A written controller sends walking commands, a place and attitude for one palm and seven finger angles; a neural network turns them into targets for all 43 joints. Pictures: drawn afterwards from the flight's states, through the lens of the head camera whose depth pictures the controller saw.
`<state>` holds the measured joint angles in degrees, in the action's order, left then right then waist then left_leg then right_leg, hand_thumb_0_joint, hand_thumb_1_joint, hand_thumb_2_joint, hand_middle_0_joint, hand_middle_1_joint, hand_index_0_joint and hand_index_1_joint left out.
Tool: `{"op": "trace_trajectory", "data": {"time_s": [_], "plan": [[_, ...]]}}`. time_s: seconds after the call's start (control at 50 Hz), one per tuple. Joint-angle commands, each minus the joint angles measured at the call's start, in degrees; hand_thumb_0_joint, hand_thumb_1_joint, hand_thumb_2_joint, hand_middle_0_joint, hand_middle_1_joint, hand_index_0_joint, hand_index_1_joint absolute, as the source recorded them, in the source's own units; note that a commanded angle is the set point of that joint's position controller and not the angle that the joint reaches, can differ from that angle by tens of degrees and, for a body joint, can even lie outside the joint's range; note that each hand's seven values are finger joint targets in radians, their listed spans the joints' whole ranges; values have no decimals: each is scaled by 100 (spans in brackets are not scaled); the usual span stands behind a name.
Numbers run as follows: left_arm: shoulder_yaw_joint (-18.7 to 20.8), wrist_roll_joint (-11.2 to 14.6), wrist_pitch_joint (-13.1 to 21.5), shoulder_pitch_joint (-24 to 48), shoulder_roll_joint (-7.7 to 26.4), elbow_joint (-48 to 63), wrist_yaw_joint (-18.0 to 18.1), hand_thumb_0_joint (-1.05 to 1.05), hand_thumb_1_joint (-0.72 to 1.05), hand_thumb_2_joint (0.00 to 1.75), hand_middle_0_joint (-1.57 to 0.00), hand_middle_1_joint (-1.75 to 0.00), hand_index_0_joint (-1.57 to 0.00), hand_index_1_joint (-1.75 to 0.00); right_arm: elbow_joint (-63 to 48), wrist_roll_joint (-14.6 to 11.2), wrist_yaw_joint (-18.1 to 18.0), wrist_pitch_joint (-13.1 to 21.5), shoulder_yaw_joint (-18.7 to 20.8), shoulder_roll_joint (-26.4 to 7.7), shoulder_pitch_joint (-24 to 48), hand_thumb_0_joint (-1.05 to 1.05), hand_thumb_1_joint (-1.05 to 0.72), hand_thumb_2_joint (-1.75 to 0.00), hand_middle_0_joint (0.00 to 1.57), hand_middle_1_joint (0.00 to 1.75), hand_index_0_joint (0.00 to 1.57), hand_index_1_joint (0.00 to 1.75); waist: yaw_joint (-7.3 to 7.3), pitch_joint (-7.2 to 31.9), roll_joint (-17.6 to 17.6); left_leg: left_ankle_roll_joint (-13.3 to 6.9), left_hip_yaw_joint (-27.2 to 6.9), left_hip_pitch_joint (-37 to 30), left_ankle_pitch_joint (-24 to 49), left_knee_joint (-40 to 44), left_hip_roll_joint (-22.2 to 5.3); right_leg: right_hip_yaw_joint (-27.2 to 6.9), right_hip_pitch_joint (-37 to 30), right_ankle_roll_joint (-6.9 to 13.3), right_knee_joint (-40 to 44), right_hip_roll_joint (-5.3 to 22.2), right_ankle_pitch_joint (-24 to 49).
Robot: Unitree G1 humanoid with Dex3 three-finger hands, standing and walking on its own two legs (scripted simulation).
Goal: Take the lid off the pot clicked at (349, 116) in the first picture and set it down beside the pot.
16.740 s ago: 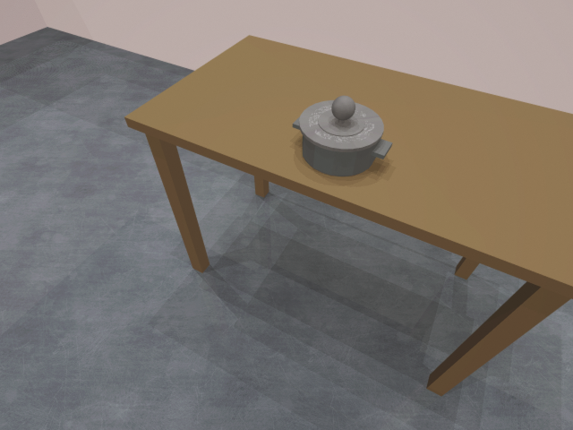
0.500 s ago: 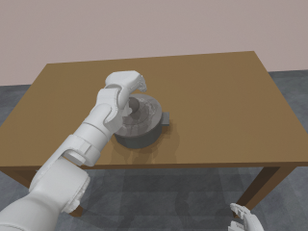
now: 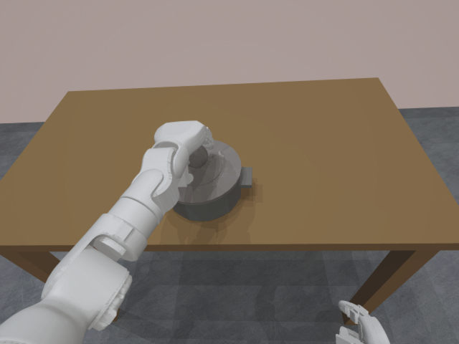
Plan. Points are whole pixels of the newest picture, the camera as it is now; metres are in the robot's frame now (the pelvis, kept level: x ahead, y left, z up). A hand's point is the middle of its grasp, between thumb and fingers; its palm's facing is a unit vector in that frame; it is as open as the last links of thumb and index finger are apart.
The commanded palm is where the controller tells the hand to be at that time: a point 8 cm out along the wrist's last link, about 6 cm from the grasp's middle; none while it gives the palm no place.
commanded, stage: lower the open fingers around the knob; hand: left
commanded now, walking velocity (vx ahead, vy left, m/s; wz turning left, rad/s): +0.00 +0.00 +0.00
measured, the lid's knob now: (195, 155) +0.46 +0.08 +0.08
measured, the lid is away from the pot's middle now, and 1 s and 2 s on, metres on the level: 0.00 0.01 0.01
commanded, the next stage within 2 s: close the fingers and squeeze the knob in 0.10 s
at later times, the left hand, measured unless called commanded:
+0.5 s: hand (186, 162) +0.42 +0.09 +0.10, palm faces -0.28 -0.05 -0.96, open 9.9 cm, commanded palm +0.41 +0.10 +0.16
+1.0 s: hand (187, 161) +0.43 +0.09 +0.10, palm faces -0.28 -0.07 -0.96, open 8.3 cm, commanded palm +0.41 +0.10 +0.16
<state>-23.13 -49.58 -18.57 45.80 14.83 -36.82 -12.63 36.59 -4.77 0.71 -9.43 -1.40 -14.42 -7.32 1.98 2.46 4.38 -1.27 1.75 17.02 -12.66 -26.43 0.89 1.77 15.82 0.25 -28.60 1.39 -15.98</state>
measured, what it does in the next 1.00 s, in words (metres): stands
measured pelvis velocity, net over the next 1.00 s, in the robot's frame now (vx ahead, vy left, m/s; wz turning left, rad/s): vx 0.01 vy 0.00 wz -0.01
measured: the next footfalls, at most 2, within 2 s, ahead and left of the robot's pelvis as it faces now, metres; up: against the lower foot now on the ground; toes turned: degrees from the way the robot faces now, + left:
none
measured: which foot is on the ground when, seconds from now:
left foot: down 0.00-1.00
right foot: down 0.00-1.00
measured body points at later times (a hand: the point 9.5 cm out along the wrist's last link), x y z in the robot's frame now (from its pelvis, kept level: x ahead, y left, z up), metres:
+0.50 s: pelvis +0.00 +0.01 +0.00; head +0.01 -0.03 +0.45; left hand +0.43 +0.09 +0.15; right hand +0.14 -0.23 -0.13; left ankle +0.01 +0.11 -0.74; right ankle -0.02 -0.11 -0.74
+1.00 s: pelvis +0.01 +0.00 +0.00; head +0.02 -0.03 +0.45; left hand +0.44 +0.09 +0.15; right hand +0.15 -0.24 -0.12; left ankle +0.01 +0.11 -0.74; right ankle -0.02 -0.11 -0.74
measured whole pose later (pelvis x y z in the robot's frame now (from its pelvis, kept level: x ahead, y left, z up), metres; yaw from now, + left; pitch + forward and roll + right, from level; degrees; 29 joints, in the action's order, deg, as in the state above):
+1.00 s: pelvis +0.01 +0.00 +0.00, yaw +0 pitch +4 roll +1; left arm -21.9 -49.6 -18.2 45.5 14.8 -37.9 -12.3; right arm 36.9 -4.6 0.6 -9.1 -1.1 -14.8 -8.4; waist 2.8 2.8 4.7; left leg -1.6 2.2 17.0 -13.1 -26.3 1.0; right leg 1.3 15.7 -0.1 -28.0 1.4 -15.9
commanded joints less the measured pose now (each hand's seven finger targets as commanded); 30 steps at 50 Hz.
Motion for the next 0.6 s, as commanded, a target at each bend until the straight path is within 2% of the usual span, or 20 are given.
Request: {"op": "trace_trajectory", "data": {"time_s": [0.0, 0.02, 0.04, 0.06, 0.1, 0.14, 0.16, 0.18, 0.2, 0.24, 0.26, 0.28, 0.3, 0.32, 0.34, 0.42, 0.48, 0.52, 0.54, 0.58], "plan": [[804, -195, 20, 2555, 1232, 902, 245, 0, -37, 152, -82, -8, -82, -8, -801, 22, -6, 230, 187, -557, 576, 0, -90, -90, 20, 30, 20, 30, -26, 2117, -758, -312, -83, -919, 1471, 59, 132, -11, -716, 169, 214, -126, 2339], [783, -199, 5, 2553, 1229, 925, 246, 0, -37, 152, -82, -8, -82, -8, -796, 9, 0, 208, 160, -561, 570, 0, -90, -90, 20, 30, 20, 30, -28, 2052, -667, -292, -82, -885, 1432, 98, 122, 1, -679, 172, 213, -128, 2276], [834, -137, 24, 2461, 1202, 868, 243, 0, -37, 152, -82, -8, -82, -8, -820, 14, 7, 210, 166, -563, 556, 0, -90, -90, 20, 30, 20, 30, -37, 1970, -829, -294, -118, -763, 1412, 126, 128, 15, -729, 185, 244, -122, 2223], [643, -156, -12, 2399, 1022, 668, 239, 0, -37, 152, -82, -8, -82, -8, -806, 3, 7, 199, 155, -568, 583, 0, -90, -90, 20, 30, 20, 30, -1, 1760, -757, -280, -79, -733, 1239, 158, 106, 38, -548, 171, 265, -141, 2042], [334, -142, -51, 2711, 702, 818, 228, 0, -37, 152, -82, -8, -82, -8, -788, -21, 18, 182, 192, -545, 583, 0, -90, -90, 20, 30, 20, 30, 87, 1706, -772, -282, -105, -819, 1130, 155, 99, 78, -349, 173, 281, -159, 1842], [640, -159, -35, 2724, 1025, 789, 243, 0, -37, 152, -82, -8, -82, -8, -785, -1, 7, 192, 209, -599, 523, 0, -90, -90, 20, 30, 20, 30, 50, 1808, -798, -288, -142, -827, 1175, 153, 80, 57, -402, 197, 287, -160, 1782], [612, -202, -14, 2948, 1070, 974, 266, 0, -37, 152, -82, -8, -82, -8, -790, 11, 2, 194, 196, -595, 529, 0, -90, -90, 20, 30, 20, 30, 45, 2014, -558, -277, -142, -944, 1217, 176, 83, 56, -452, 205, 230, -164, 1795], [484, -192, -35, 2960, 918, 861, 266, 0, -37, 152, -82, -8, -82, -8, -791, 1, 10, 207, 187, -552, 541, 0, -90, -90, 20, 30, 20, 30, 58, 2011, -538, -276, -177, -975, 1190, 149, 106, 71, -383, 214, 209, -178, 1732], [416, -155, -33, 2964, 787, 876, 262, 0, -25, 125, -79, -8, -79, -8, -770, 9, 8, 222, 207, -544, 475, 0, -90, -90, 20, 30, 20, 30, 78, 2038, -544, -283, -177, -1020, 1230, 151, 99, 85, -376, 211, 217, -178, 1769], [790, -92, 16, 2804, 1128, 907, 276, 0, -23, 124, -80, -8, -80, -8, -790, 42, 6, 245, 221, -597, 418, 0, -90, -90, 20, 30, 20, 30, 6, 2209, -750, -299, -196, -963, 1362, 151, 87, 53, -614, 211, 238, -158, 1934], [812, -127, 41, 2934, 1247, 1038, 295, 0, -22, 124, -81, -8, -81, -8, -797, 41, -1, 250, 209, -598, 463, 0, -90, -90, 20, 30, 20, 30, 7, 2318, -717, -302, -171, -1013, 1350, 152, 91, 26, -686, 197, 218, -160, 1994], [698, -102, 28, 2816, 1066, 862, 292, 0, -21, 124, -82, -8, -82, -8, -785, 30, -14, 267, 212, -566, 461, 0, -90, -90, 20, 30, 20, 30, 18, 2256, -789, -311, -155, -993, 1382, 136, 112, 30, -668, 187, 218, -157, 2062], [613, -128, 23, 2887, 997, 860, 294, 0, -20, 124, -81, -12, -81, -12, -756, 18, -1, 252, 209, -578, 441, 0, -90, -90, 20, 30, 20, 30, 51, 2128, -786, -299, -159, -967, 1361, 151, 88, 61, -557, 188, 222, -161, 2031], [378, -129, -4, 2846, 700, 784, 269, 0, -19, 124, -76, -24, -76, -24, -743, 12, 10, 254, 222, -557, 434, 0, -90, -90, 20, 30, 20, 30, 95, 1997, -843, -303, -145, -968, 1355, 142, 88, 80, -435, 181, 241, -175, 2012], [543, -83, 43, 2871, 825, 919, 273, 0, -18, 123, -74, -31, -74, -31, -753, 18, 20, 268, 246, -581, 392, 0, -90, -90, 20, 30, 20, 30, 87, 2043, -944, -309, -184, -956, 1417, 158, 56, 91, -481, 199, 259, -164, 1990], [545, -123, -12, 2866, 883, 819, 292, 0, -13, 122, -69, -48, -69, -48, -711, 20, 36, 251, 221, -599, 393, 0, -90, -90, 20, 30, 20, 30, 65, 1986, -703, -286, -176, -1023, 1377, 159, 75, 96, -376, 204, 223, -187, 1930], [447, -140, -19, 3000, 771, 708, 317, 0, -9, 121, -68, -57, -68, -57, -691, 25, 20, 249, 212, -572, 396, 0, -90, -90, 20, 30, 20, 30, 91, 1927, -741, -288, -175, -981, 1213, 180, 81, 100, -309, 202, 249, -192, 1749], [511, -176, -43, 3008, 858, 554, 349, 0, -7, 120, -67, -62, -67, -62, -656, 26, 4, 251, 208, -581, 356, 0, -90, -90, 20, 30, 20, 30, 83, 1900, -745, -283, -185, -938, 1167, 189, 83, 102, -310, 210, 248, -197, 1694], [639, -125, -1, 3048, 932, 628, 343, 0, -5, 119, -67, -64, -67, -64, -684, 46, -9, 265, 214, -595, 333, 0, -90, -90, 20, 30, 20, 30, 75, 1937, -839, -299, -193, -900, 1179, 197, 79, 85, -381, 210, 292, -176, 1725], [638, -151, 17, 3234, 1015, 720, 369, 0, -3, 118, -67, -68, -67, -68, -678, 40, -30, 284, 201, -571, 379, 0, -90, -90, 20, 30, 20, 30, 77, 2099, -707, -299, -172, -989, 1229, 166, 97, 53, -462, 204, 240, -173, 1852]]}}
